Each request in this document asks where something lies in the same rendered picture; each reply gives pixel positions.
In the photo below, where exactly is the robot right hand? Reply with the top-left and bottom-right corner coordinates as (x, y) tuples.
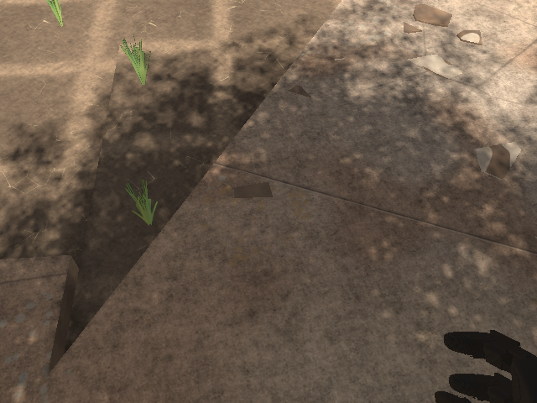
(435, 330), (537, 403)

